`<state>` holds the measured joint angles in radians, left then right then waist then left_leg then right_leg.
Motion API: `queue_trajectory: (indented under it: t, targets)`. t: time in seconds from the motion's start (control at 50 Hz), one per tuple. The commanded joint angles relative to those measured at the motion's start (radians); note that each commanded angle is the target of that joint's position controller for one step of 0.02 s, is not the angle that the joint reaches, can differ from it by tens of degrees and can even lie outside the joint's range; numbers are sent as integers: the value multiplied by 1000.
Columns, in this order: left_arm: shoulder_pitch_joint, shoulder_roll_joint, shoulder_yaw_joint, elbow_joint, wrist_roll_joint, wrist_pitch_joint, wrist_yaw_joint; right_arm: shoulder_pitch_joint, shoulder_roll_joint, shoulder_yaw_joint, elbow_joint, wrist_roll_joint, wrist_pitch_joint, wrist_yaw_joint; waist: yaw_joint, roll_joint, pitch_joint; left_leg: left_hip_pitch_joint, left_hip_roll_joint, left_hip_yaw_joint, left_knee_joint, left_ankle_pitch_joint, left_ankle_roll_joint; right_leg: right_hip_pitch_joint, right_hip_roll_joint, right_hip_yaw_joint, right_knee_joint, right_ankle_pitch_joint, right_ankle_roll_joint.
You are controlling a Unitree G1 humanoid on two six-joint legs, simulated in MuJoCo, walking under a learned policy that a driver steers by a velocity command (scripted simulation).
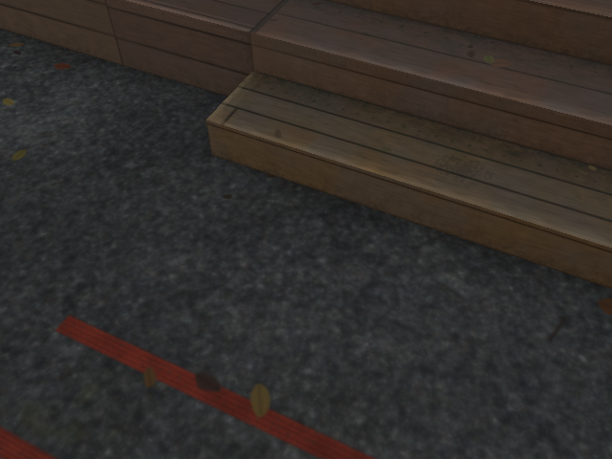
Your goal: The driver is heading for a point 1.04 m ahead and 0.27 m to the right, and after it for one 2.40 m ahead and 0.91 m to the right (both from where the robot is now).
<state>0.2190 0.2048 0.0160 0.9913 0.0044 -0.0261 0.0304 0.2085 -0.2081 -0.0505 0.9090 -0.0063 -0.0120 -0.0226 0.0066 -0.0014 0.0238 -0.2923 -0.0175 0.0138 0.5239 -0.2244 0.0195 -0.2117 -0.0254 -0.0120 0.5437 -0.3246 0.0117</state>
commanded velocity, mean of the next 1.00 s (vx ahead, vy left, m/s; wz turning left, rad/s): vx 0.21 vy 0.00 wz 0.00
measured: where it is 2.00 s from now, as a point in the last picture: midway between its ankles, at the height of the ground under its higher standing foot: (367, 349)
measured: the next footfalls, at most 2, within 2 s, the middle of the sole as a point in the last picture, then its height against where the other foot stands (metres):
right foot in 1.10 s outside the picture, level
left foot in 1.62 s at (299, 355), level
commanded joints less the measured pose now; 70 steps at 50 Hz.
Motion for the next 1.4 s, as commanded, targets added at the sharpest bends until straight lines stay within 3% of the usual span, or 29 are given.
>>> queue_trajectory:
  t: [0.02, 0.36, 0.38, 0.42, 0.46, 0.5, 0.56, 0.6, 0.64, 0.66, 0.68, 0.7, 0.72, 0.76, 0.82, 0.9, 1.0, 1.04, 1.08, 1.1, 1.12, 1.14, 1.16, 1.18, 1.2, 1.24, 1.28, 1.32, 1.4]
  targets:
    - [30, 111, 22, -17, -2, -4, 4, -7, -86, -19, -24, 3, -8, -7, 7, 7, -47, 120, 48, -54, -48, 229, 38, -57, -32, 33, -103, 175, -30]
    - [60, 83, 19, 58, -1, 9, 11, -29, -84, -17, 99, 9, 11, -19, 0, -1, -2, 134, 48, -49, -73, 194, 32, -38, -10, 11, -133, 160, -20]
    - [86, 76, 19, 73, -3, 11, 12, -11, -77, -16, 116, 9, 13, -19, 1, 0, -23, 140, 35, -36, -74, 72, 35, -29, 1, -1, -136, 49, -25]
    - [88, 99, 28, 71, -16, 13, 16, 3, -99, -26, 128, 22, 14, -20, -5, -14, 37, 63, 12, -25, -62, -336, 56, -89, 6, 10, -126, -261, -67]
    - [96, 100, 30, 54, -25, -4, 19, -11, -94, -24, 119, 29, -7, -18, 2, -5, 119, -31, 35, -65, -76, -485, 80, -141, -25, 61, -136, -411, -104]
    - [132, 102, 32, 57, -31, -32, 13, -17, -79, -23, 114, 35, -41, -8, 10, -23, 136, -74, 46, -77, -38, -430, 88, -123, -68, 128, -147, -406, -135]
    - [224, 154, 51, 74, -37, -59, -1, -79, -35, -13, 84, 38, -84, 16, 38, -143, 122, -202, -1, 17, 140, -236, 68, 22, -209, 357, -276, -411, -221]
    - [201, 171, 56, 62, -40, -66, -8, -75, -25, -7, 77, 41, -101, 28, 11, -178, 145, -208, 11, 25, 157, -178, 88, 29, -293, 459, -294, -281, -257]
    - [119, 154, 52, 29, -38, -66, -16, 64, -48, -17, 129, 44, -107, 32, -68, -140, 103, 13, 4, 22, 30, -142, 107, -57, -223, 320, -193, -66, -196]
    - [16, 146, 47, -17, -40, -70, -17, 211, -95, -36, 178, 44, -109, 31, -143, -53, 74, 207, 40, -78, -71, -116, 140, -189, -125, 175, -23, 144, -133]
    - [-28, 93, 36, -64, -35, -89, -18, 376, -228, -78, 229, 45, -107, 32, -183, 228, 19, 469, 201, -400, -196, -35, 227, -422, 44, -35, 373, 225, -40]
    - [-11, 87, 35, -70, -30, -104, -17, 416, -195, -59, 226, 27, -109, 42, -169, 289, -32, 582, 367, -674, -283, 118, 292, -608, 76, 28, 632, -168, -30]
    - [-13, 108, 42, -71, -47, -111, -27, 343, -117, -30, 206, 11, -114, 42, -119, 149, 6, 551, 381, -617, -256, 163, 277, -678, 19, 102, 759, -180, -62]
    - [-21, 91, 42, -71, -56, -110, -39, 245, -89, -9, 171, 13, -112, 45, -64, 38, 49, 489, 329, -410, -277, 240, 234, -728, -54, 84, 761, -31, -94]
    - [-43, 73, 51, -84, -36, -89, -49, 240, -51, 17, 168, 10, -87, 34, -35, 64, 60, 375, 241, -217, -334, 336, 170, -634, -96, 25, 616, 92, -73]
    - [-240, 27, 26, -169, -26, -77, -52, 223, -116, 16, 143, 1, -79, 3, -56, 64, 121, 174, 177, -95, -421, 322, 161, -482, -52, -43, 245, 293, -26]
    - [-350, 82, 30, -224, -37, -72, -68, 286, -151, -4, 167, 27, -86, -2, -52, 88, 138, 287, 245, -78, -435, 345, 151, -394, -20, -31, 15, 364, -68]
    - [-292, 119, 47, -217, -36, -77, -75, 261, -172, -14, 160, 19, -78, -2, -1, 107, 68, 385, 265, -47, -327, 609, 126, -313, 10, -43, -1, 320, -105]
    - [-63, 182, 83, -148, -38, -69, -73, 236, -177, -20, 149, 2, -57, -2, 115, 129, -92, 389, 228, 19, -28, 904, 88, -31, 81, -90, 30, 258, -155]
    - [97, 219, 101, -105, -38, -60, -70, 229, -163, -13, 133, -7, -53, -2, 181, 97, -181, 208, 195, 40, 227, 776, 57, 234, 16, 2, 48, 244, -196]
    - [229, 313, 122, -80, -15, -56, -67, 349, -38, 23, 111, -10, -72, 17, 126, -172, -354, -198, 27, 44, 675, 276, -11, 617, -248, 512, -33, -7, -380]
    - [210, 258, 101, -75, -16, -53, -69, 319, -34, 29, 119, 4, -113, 33, 117, -226, -414, -348, -43, -103, 862, -283, 3, 643, -326, 855, -268, -147, -406]
    - [113, 207, 85, -90, -20, -63, -71, 201, -117, 7, 68, 37, -139, 39, 102, -196, -234, -461, 16, -137, 921, -243, 33, 511, -291, 755, -301, -159, -345]
    - [12, 175, 73, -120, -17, -71, -73, 115, -149, 4, 36, 44, -152, 33, 71, -86, -135, -444, 67, -120, 875, -146, 49, 335, -258, 607, -318, -61, -312]
    - [-55, 150, 64, -136, -9, -79, -78, 80, -155, -5, 28, 32, -154, 22, 30, 1, -75, -390, 104, -107, 796, -81, 50, 170, -219, 497, -340, 61, -297]
    - [-100, 130, 54, -151, 1, -83, -79, 112, -142, -15, 18, 12, -128, 6, -38, -21, -57, -266, 150, -115, 677, -42, 40, 2, -156, 386, -374, 149, -280]
    - [-68, 154, 57, -146, -7, -83, -68, 97, -124, -17, -2, 3, -106, -4, -50, -42, -29, -246, 152, -95, 578, -29, 14, -88, -132, 328, -404, 155, -289]
    - [-10, 189, 66, -140, -10, -84, -49, 4, -136, -21, -43, -9, -96, -14, -28, -43, 9, -293, 143, -83, 439, 71, -21, -121, -121, 308, -426, 142, -293]
    - [89, 205, 73, -131, -19, -71, -22, -177, -121, -15, -106, -4, -106, -3, 30, -59, 20, -289, 91, -81, 141, 304, -48, -92, -88, 277, -399, 178, -244]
